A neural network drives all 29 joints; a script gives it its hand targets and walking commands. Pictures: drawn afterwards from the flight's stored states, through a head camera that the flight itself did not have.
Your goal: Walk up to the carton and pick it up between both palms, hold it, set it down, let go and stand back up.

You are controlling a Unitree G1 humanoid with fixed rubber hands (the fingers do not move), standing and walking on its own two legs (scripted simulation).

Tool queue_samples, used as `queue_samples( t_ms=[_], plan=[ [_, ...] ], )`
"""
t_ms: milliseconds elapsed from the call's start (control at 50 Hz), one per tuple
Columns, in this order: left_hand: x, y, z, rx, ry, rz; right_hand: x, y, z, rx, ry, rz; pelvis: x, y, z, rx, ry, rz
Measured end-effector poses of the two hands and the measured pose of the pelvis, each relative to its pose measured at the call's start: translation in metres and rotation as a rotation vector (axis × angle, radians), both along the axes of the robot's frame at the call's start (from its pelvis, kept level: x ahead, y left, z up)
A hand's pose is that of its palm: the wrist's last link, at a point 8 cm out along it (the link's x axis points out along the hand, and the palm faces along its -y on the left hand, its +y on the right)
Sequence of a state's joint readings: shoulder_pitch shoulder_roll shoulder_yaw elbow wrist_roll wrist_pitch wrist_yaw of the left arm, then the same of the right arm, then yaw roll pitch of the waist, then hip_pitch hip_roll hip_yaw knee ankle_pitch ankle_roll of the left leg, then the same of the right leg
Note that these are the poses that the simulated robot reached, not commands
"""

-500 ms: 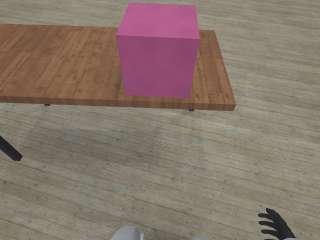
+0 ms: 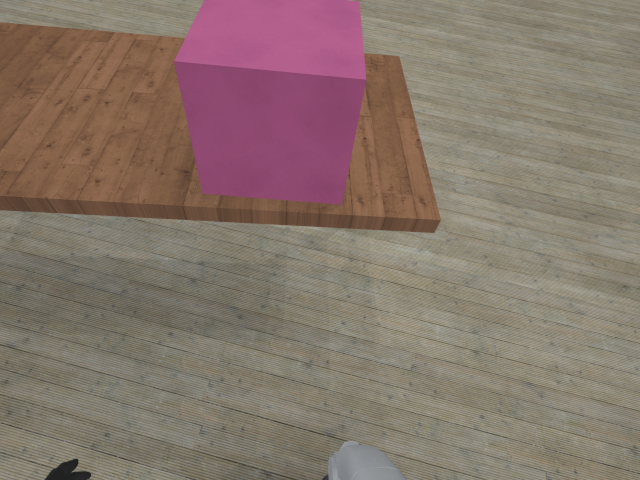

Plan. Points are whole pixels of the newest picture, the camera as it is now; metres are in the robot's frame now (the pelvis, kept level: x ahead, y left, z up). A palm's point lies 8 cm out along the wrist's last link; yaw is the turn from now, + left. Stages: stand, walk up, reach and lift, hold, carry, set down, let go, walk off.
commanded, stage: walk up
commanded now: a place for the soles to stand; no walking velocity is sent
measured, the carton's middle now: (279, 99) +0.72 +0.08 +0.05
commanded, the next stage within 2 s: none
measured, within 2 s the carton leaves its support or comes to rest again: neither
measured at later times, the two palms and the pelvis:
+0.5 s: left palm out of the picture +0.06 +0.22 -0.06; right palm out of the picture +0.05 -0.39 -0.11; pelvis -0.01 -0.09 +0.02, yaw -1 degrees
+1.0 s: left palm out of the picture -0.06 +0.25 -0.05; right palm out of the picture +0.03 -0.36 -0.13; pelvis -0.05 -0.07 +0.01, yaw -1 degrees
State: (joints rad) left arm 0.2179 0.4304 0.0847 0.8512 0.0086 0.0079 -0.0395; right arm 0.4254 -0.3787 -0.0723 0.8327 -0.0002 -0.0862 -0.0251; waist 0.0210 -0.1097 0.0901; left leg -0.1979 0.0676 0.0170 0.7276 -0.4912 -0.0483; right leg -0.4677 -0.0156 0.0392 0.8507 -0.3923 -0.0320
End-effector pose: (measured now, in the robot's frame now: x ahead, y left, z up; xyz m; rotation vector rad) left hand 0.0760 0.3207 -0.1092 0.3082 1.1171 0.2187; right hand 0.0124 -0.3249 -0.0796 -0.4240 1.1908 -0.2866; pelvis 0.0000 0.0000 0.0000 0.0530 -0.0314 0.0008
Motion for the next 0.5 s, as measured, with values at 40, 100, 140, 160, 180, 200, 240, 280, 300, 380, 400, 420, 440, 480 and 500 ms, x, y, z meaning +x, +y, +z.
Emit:
queue_samples(
  t_ms=[40, 100, 140, 160, 180, 200, 240, 280, 300, 380, 400, 420, 440, 480, 500],
  plan=[
    [0.007, -0.018, 0.004, 0.011, -0.017, -0.003, 0.012, -0.011, -0.014, 0.030, -0.012, -0.003, 0.005, -0.015, -0.003, -0.020, -0.021, -0.008],
    [0.009, -0.042, 0.014, 0.019, -0.013, -0.008, 0.036, -0.021, -0.022, 0.070, -0.053, 0.007, 0.011, -0.032, 0.001, -0.006, -0.036, -0.023],
    [0.008, -0.054, 0.024, 0.027, -0.002, -0.003, 0.051, -0.026, -0.023, 0.092, -0.087, 0.009, 0.014, -0.041, 0.007, -0.001, -0.040, -0.028],
    [0.008, -0.059, 0.029, 0.036, 0.002, -0.002, 0.058, -0.028, -0.024, 0.104, -0.100, 0.010, 0.015, -0.045, 0.009, -0.001, -0.038, -0.031],
    [0.009, -0.063, 0.033, 0.046, 0.005, -0.003, 0.063, -0.030, -0.025, 0.115, -0.112, 0.010, 0.015, -0.049, 0.011, 0.000, -0.034, -0.035],
    [0.009, -0.067, 0.037, 0.056, 0.008, -0.007, 0.068, -0.033, -0.026, 0.125, -0.119, 0.009, 0.015, -0.053, 0.013, 0.001, -0.029, -0.040],
    [0.011, -0.074, 0.042, 0.075, 0.010, -0.015, 0.072, -0.038, -0.028, 0.140, -0.125, 0.003, 0.014, -0.060, 0.014, 0.004, -0.022, -0.049],
    [0.012, -0.081, 0.046, 0.090, 0.007, -0.018, 0.070, -0.042, -0.033, 0.154, -0.114, -0.005, 0.014, -0.066, 0.015, 0.001, -0.016, -0.054],
    [0.012, -0.083, 0.048, 0.096, 0.004, -0.018, 0.069, -0.043, -0.035, 0.160, -0.104, -0.008, 0.013, -0.068, 0.015, -0.002, -0.014, -0.054],
    [0.006, -0.092, 0.050, 0.111, -0.003, -0.007, 0.061, -0.049, -0.041, 0.172, -0.063, -0.015, 0.009, -0.077, 0.015, -0.018, -0.008, -0.047],
    [0.003, -0.094, 0.050, 0.113, -0.002, -0.002, 0.060, -0.050, -0.041, 0.172, -0.058, -0.013, 0.007, -0.078, 0.015, -0.022, -0.006, -0.044],
    [0.000, -0.096, 0.050, 0.112, 0.000, 0.003, 0.058, -0.051, -0.040, 0.171, -0.052, -0.011, 0.004, -0.080, 0.016, -0.026, -0.004, -0.041],
    [-0.003, -0.098, 0.049, 0.108, 0.003, 0.009, 0.055, -0.053, -0.038, 0.167, -0.046, -0.008, 0.002, -0.081, 0.017, -0.032, 0.001, -0.036],
    [-0.010, -0.101, 0.047, 0.096, 0.006, 0.022, 0.048, -0.058, -0.032, 0.153, -0.030, 0.000, -0.005, -0.084, 0.019, -0.042, 0.010, -0.027],
    [-0.012, -0.103, 0.045, 0.087, 0.006, 0.028, 0.042, -0.061, -0.029, 0.143, -0.021, 0.002, -0.009, -0.086, 0.020, -0.044, 0.013, -0.022]
  ],
)
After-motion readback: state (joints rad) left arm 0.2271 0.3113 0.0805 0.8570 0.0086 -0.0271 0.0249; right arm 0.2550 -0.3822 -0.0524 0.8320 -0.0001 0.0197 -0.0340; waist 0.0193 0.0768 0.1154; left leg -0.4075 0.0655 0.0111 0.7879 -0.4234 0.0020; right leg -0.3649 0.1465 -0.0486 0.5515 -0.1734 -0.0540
